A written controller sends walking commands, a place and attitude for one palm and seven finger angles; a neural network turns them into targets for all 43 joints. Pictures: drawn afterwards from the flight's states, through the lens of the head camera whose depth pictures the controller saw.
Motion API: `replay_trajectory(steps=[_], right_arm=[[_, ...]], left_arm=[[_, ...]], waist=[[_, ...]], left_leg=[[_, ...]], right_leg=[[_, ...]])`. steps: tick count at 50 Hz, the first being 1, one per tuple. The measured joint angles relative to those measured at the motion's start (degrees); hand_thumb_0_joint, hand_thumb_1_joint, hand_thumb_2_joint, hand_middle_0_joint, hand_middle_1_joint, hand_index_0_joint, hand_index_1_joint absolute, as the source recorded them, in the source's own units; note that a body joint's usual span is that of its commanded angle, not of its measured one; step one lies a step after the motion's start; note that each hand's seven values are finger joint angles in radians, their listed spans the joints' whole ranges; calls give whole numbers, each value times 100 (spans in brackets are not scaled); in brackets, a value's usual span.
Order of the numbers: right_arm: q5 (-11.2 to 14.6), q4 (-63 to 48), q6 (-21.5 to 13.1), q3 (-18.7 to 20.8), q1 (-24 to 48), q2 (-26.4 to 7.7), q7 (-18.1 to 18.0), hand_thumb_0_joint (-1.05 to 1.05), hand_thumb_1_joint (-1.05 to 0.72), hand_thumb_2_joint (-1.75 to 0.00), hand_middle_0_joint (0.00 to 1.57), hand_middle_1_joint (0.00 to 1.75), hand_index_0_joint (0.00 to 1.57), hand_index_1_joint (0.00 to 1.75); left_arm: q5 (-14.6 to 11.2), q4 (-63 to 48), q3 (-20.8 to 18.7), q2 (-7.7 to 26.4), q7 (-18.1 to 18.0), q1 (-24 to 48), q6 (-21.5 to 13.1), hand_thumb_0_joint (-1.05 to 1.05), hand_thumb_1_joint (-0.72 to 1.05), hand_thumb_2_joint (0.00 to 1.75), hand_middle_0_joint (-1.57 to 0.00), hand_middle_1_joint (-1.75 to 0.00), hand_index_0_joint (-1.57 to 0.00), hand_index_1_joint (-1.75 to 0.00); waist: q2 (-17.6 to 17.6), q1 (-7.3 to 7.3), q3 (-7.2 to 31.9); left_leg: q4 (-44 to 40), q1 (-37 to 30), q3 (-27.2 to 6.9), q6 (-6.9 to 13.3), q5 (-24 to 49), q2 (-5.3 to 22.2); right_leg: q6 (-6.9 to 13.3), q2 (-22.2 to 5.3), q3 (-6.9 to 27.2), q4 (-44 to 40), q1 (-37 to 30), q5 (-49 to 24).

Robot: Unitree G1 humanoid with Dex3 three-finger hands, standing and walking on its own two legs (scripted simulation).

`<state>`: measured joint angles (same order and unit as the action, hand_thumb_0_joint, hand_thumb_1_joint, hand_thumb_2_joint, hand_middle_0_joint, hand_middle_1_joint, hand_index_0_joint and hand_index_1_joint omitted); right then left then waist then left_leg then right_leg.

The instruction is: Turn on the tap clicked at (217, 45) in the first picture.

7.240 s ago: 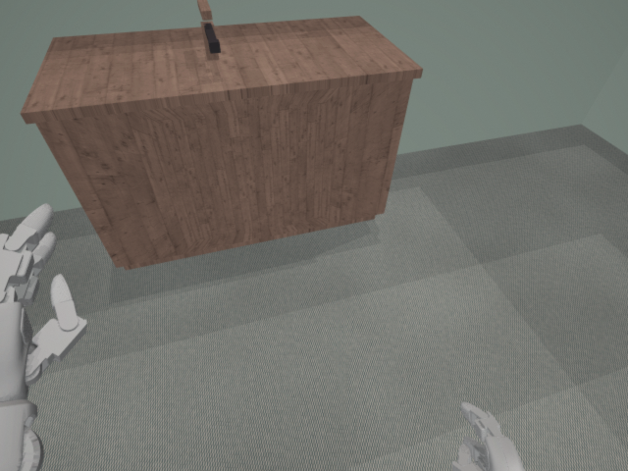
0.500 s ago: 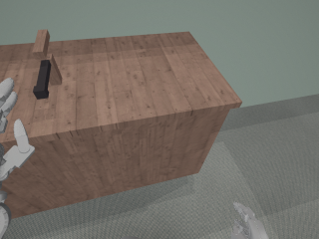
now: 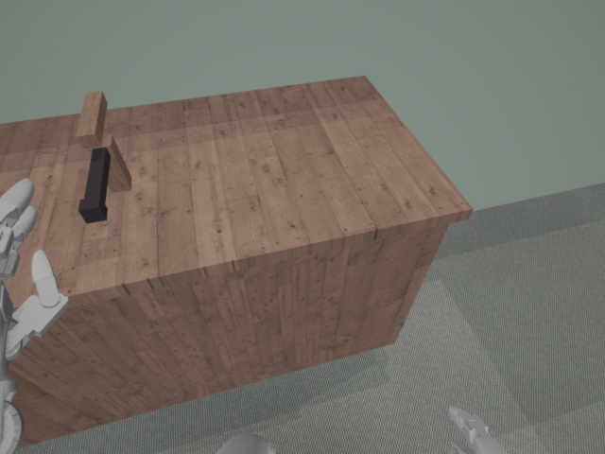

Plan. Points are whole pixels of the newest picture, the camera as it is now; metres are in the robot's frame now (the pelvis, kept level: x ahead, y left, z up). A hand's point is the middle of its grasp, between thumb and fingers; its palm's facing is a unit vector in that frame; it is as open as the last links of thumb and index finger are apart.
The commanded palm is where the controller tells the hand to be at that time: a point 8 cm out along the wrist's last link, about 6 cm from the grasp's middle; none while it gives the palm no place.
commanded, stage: shuffle to correct the standing spot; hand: left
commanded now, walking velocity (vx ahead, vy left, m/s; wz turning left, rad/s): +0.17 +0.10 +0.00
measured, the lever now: (93, 209) +0.41 +0.35 +0.08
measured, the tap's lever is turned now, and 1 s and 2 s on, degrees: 0 0 0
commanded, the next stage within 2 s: come to a stop and stand still in 0.14 s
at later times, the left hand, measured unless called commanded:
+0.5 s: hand (70, 240) +0.28 +0.27 +0.18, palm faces +0.42 -0.81 -0.40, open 7.4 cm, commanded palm +0.23 +0.31 +0.18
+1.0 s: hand (46, 262) +0.26 +0.29 +0.17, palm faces +0.42 -0.85 -0.33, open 7.4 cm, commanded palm +0.21 +0.32 +0.18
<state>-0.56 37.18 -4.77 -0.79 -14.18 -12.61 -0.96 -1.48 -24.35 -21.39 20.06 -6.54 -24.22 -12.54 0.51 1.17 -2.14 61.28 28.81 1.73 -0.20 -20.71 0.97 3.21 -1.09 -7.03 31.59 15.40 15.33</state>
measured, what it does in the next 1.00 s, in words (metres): steps on the spot: left foot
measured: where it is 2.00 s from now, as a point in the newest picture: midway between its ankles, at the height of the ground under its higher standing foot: outside the picture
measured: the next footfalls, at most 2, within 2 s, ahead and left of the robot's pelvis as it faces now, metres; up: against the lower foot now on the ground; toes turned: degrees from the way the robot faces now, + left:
left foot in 0.16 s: +0.11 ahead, +0.15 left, +0.00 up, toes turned +1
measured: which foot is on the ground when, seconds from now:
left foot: up 0.00-0.14, down 0.16-1.00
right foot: down 0.00-1.00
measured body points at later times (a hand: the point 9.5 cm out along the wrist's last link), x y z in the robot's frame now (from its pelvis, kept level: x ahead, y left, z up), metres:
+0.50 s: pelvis +0.07 +0.03 +0.00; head +0.08 +0.02 +0.45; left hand +0.25 +0.31 +0.20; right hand +0.24 -0.17 -0.10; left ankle +0.07 +0.16 -0.72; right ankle +0.07 -0.05 -0.73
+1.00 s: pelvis +0.05 +0.04 +0.01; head +0.04 +0.05 +0.46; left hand +0.23 +0.33 +0.18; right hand +0.22 -0.19 -0.06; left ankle +0.07 +0.15 -0.73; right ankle +0.07 -0.05 -0.73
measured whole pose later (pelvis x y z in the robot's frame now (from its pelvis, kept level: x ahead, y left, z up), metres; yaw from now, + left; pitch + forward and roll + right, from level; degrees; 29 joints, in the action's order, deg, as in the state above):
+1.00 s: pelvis +0.05 +0.04 +0.01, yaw -1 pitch -1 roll -1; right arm -0.2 33.6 -4.4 -1.9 -12.0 -12.1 -3.7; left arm -3.0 -25.1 -18.4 19.4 -8.5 -25.7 -7.7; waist 0.0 1.3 0.4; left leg 24.3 12.6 1.6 0.3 -10.9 1.4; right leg 2.1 2.1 -4.2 19.5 10.6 8.2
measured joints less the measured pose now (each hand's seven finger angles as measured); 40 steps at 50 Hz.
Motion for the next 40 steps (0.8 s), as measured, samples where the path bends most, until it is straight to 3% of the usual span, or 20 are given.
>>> replay_trajectory(steps=[3,8,10,14,18,20,23,31,40], right_arm=[[-17,-3,-31,66,-29,-103,-64,1,-91,-90,20,30,20,30],[-24,-227,-198,226,-39,-276,-169,1,-91,-90,20,30,20,30],[30,-274,-229,297,98,-205,-209,1,-91,-90,20,30,20,30],[55,-327,-253,215,308,145,-161,1,-91,-90,20,30,20,29],[52,-414,-321,-42,273,379,-31,1,-91,-90,20,30,20,30],[34,-359,-310,-154,269,386,-7,1,-91,-90,20,30,20,30],[34,-220,-229,-215,228,363,23,1,-91,-90,20,30,20,30],[8,-144,-60,-184,354,174,-162,1,-91,-90,20,30,20,30],[27,-477,-44,-79,523,99,-234,1,-91,-90,20,30,20,30]], left_arm=[[26,-28,48,-123,-73,-41,19,2,89,90,-22,-31,-22,-30],[21,-434,131,-107,-138,-59,16,2,89,90,-22,-31,-21,-30],[-3,-514,26,51,-143,69,-37,2,89,90,-22,-31,-21,-30],[-13,-318,-182,287,-123,267,-4,2,89,90,-21,-31,-21,-30],[-47,-485,-198,294,-131,39,67,2,89,90,-21,-31,-21,-30],[-24,-484,-107,212,-116,-44,55,2,89,90,-21,-31,-21,-30],[-71,-385,53,49,-95,-121,101,2,89,90,-21,-31,-21,-30],[-96,-137,157,-38,-187,21,323,2,89,90,-21,-31,-21,-30],[-161,-543,157,157,-177,-197,347,2,89,90,-21,-31,-21,-30]], waist=[[-152,3,-16],[-196,14,-117],[-290,4,-201],[-358,-119,-203],[-258,-146,-116],[-50,-140,-126],[102,-52,-1],[-72,58,-76],[-159,-71,-14]], left_leg=[[-813,-103,112,6,258,209],[-2831,-1060,250,120,613,266],[-2719,-1086,286,-6,754,195],[-2547,-1098,295,4,502,128],[-2581,-1168,273,-72,440,158],[-2496,-1210,184,-129,342,264],[-2351,-1190,-3,-144,281,218],[-3186,-1591,-7,1,501,-9],[-3418,-1556,30,13,723,61]], right_leg=[[-88,-128,34,-192,-140,-42],[-287,-242,91,244,-178,323],[-342,-301,242,841,1,670],[-305,-101,444,1970,466,1361],[-313,57,274,701,213,624],[-125,189,178,354,16,126],[50,273,160,118,-105,160],[-68,231,283,-244,-243,16],[-89,315,321,-749,-315,-375]])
